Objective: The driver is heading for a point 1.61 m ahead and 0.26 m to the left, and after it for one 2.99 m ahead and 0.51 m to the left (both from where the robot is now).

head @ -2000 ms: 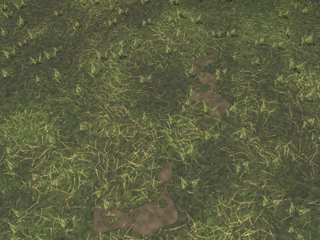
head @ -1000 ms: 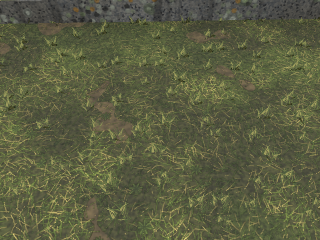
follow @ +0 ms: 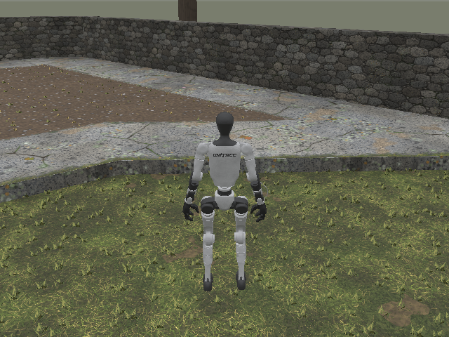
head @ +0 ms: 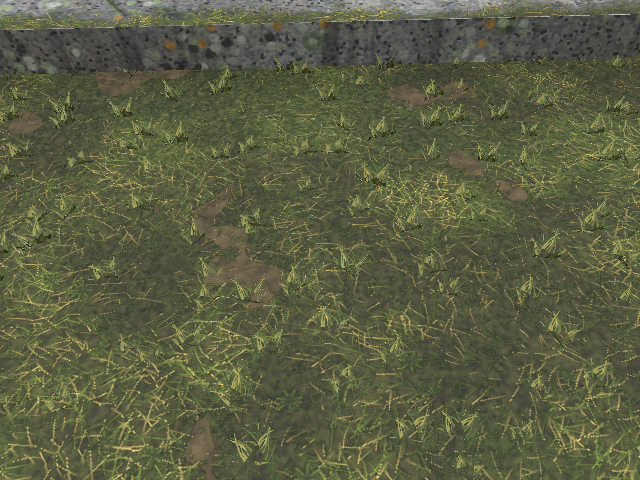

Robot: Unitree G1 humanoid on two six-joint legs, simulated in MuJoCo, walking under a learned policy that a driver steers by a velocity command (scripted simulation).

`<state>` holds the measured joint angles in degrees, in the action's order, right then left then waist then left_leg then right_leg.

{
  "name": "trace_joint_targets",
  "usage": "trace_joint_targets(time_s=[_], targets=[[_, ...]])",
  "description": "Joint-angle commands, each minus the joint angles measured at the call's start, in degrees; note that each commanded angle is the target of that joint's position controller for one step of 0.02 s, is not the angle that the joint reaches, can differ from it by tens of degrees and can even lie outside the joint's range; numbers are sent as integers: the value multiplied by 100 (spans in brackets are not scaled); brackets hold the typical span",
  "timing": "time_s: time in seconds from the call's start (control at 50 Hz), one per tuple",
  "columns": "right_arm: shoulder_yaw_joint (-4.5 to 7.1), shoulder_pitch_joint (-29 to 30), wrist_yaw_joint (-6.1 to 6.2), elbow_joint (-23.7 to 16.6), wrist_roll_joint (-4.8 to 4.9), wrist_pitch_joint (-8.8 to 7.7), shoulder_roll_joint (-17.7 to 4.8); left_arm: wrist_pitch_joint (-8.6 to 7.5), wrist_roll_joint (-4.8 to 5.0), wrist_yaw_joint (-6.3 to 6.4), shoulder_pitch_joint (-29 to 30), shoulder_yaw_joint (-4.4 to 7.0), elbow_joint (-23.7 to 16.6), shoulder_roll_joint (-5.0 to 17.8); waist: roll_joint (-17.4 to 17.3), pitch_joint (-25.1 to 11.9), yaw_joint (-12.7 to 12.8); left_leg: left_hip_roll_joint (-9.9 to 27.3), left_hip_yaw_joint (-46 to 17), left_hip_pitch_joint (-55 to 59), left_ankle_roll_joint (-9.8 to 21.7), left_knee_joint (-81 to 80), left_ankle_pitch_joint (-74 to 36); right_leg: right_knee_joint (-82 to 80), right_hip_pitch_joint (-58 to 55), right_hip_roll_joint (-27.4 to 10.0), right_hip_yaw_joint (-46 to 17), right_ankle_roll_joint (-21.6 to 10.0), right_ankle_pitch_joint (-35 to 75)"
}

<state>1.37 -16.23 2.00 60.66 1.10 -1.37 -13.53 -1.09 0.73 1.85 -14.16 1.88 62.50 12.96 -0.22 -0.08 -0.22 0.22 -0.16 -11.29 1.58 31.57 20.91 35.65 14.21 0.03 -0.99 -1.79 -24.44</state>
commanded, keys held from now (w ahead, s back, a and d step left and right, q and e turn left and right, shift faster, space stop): no key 1.00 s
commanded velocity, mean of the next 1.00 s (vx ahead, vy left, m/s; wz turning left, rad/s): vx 0.06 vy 0.00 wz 0.00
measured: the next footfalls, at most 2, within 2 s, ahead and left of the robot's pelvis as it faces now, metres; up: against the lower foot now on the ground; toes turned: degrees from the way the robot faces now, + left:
left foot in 0.34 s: +0.12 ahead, +0.11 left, +0.00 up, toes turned +1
right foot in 1.90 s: +0.52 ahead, -0.10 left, +0.00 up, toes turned -2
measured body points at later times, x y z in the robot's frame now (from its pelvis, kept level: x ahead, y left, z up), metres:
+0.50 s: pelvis +0.08 -0.01 +0.00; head +0.10 +0.00 +0.45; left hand +0.09 +0.24 -0.15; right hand +0.18 -0.26 -0.13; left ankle +0.08 +0.11 -0.73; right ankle +0.00 -0.12 -0.73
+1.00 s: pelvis +0.06 +0.00 +0.00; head +0.07 +0.01 +0.45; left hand +0.05 +0.25 -0.15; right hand +0.13 -0.25 -0.14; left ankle +0.08 +0.11 -0.73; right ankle +0.00 -0.12 -0.73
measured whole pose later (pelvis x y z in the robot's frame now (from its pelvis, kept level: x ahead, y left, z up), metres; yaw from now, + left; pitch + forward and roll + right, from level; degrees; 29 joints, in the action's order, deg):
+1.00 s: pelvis +0.06 +0.00 +0.00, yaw +1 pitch -2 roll +0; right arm 2.9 -7.9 2.1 63.2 0.3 0.6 -11.8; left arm 0.1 -0.3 2.8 -15.8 1.1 64.6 11.1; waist 0.1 2.6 0.0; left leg -1.0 0.5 -13.6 1.5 28.4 13.3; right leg 25.5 4.5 -0.8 1.6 0.5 -19.5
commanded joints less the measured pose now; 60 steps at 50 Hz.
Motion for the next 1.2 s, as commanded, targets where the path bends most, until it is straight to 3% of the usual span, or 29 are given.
trace_joint_targets(time_s=[0.02,0.06,0.08,0.1,0.12,0.14,0.16,0.18,0.2,0.24,0.28,0.32,0.34,0.36,0.38,0.4,0.42,0.5,0.66,1.12,1.14,1.2], targets=[[242,-171,-10,-192,22,-146,-1070,-285,41,-104,362,28,-369,275,-892,908,-48,1662,-2453,-518,1132,-2064,2234,565,930,-28,232,-165,21],[190,433,-45,-398,20,-116,-936,-303,24,-111,-150,10,-178,175,-732,848,354,1110,-1470,-933,717,-1429,637,-818,-152,69,338,-263,298],[157,518,-45,-451,10,-108,-787,-275,-33,-93,-455,77,-36,398,-418,646,397,703,-911,-1060,408,-732,-457,-1129,-740,-27,45,-206,1070],[86,448,-11,-511,-66,-123,-490,-246,-32,-74,-809,200,51,893,646,293,326,-23,60,-1371,-32,509,-545,-1460,-1202,-704,-981,-401,1898],[35,279,47,-565,-105,-144,-330,-235,-50,-119,-1100,235,99,1219,1601,18,357,-238,250,-1725,-323,1292,588,-1729,-1491,-1626,-2203,-1034,3032],[70,314,59,-542,-48,-127,-468,-293,-130,-123,-1047,97,69,760,1236,92,333,-59,-142,-1964,-418,2155,1482,-1736,-1537,-1966,-2519,-1371,4037],[90,201,35,-473,4,-105,-491,-342,-142,-119,-892,41,26,617,894,128,209,46,-302,-2060,-431,2760,1571,-1544,-1527,-1936,-2136,-1395,4825],[89,153,22,-411,5,-91,-439,-358,-114,-114,-676,59,-76,716,660,14,106,160,-307,-2115,-400,2857,1377,-1450,-1586,-1795,-1756,-1280,5098],[99,281,9,-427,-6,-84,-440,-354,-67,-94,-428,36,-166,677,506,74,43,311,-319,-2144,-374,2518,1060,-1417,-1554,-1672,-1441,-1128,5340],[71,525,-20,-464,7,-76,-304,-252,-90,-43,-261,-39,-174,513,607,38,-9,316,-117,-1559,-388,1428,576,-1380,-1302,-1229,-802,-819,5536],[34,507,-30,-396,43,-31,-215,-129,-111,1,-287,-30,-134,630,723,-120,-10,100,156,-758,-396,506,-46,-1274,-1066,-986,-476,-759,5868],[51,278,-10,-270,11,55,-269,-64,13,8,-213,3,-99,762,604,-140,-202,-20,281,161,-283,-703,-1517,-1212,-715,-884,-364,-641,5486],[93,239,18,-258,-67,109,-466,-84,48,-21,-400,38,-35,812,438,-173,-179,85,68,608,-175,-903,-2316,-1309,-552,-773,-382,-461,4720],[146,200,67,-297,-105,164,-738,-125,-34,-47,-511,52,-33,796,58,-269,-89,454,-278,1064,-37,-761,-3573,-1329,-317,-560,-269,-247,3566],[174,471,62,-318,-54,193,-894,-129,-98,-61,-802,9,15,464,-513,-235,205,529,-295,1062,256,-328,-3988,-1515,-215,-203,-52,-48,2429],[160,646,32,-359,-18,200,-687,-105,-125,-49,-761,-14,69,380,-373,-133,113,463,-273,949,356,-237,-3699,-1512,-252,-103,41,80,2136],[162,678,10,-345,-31,183,-601,-78,-84,-37,-590,11,50,456,-198,20,33,397,-279,874,326,-239,-3610,-1406,-172,-47,102,128,2252],[201,713,-43,-239,-50,64,-568,61,-94,36,-548,3,32,450,-125,-157,38,354,-283,771,289,-247,-3955,-1222,-466,-129,92,156,2838],[236,914,-42,-110,-53,74,-553,148,-86,85,-412,25,53,487,-29,-110,63,297,-268,537,269,-395,-3469,-1293,-686,-182,108,173,2486],[223,764,42,108,-83,175,-382,33,-100,124,-760,-29,197,223,9,372,8,168,-265,185,177,-758,-1532,-1524,-38,-187,175,170,933],[214,662,45,161,-85,181,-340,34,-91,129,-902,-35,257,173,4,254,14,106,-214,204,186,-779,-813,-1523,-71,-136,233,140,390],[268,604,51,137,-18,144,-435,14,-15,173,-912,27,114,308,73,701,39,-33,-173,-546,322,-621,1850,-1399,365,-188,46,-208,-1576]])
